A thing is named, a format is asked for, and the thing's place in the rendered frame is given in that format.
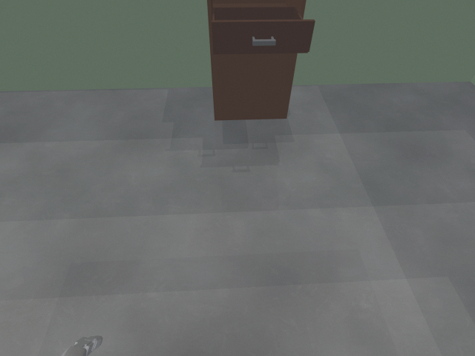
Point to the cabinet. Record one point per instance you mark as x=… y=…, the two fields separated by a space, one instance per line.
x=252 y=86

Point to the drawer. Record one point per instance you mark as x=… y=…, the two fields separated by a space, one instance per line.
x=234 y=27

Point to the robot left hand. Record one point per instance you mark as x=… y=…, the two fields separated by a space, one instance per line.
x=84 y=346

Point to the handle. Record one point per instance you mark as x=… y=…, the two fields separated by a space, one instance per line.
x=263 y=42

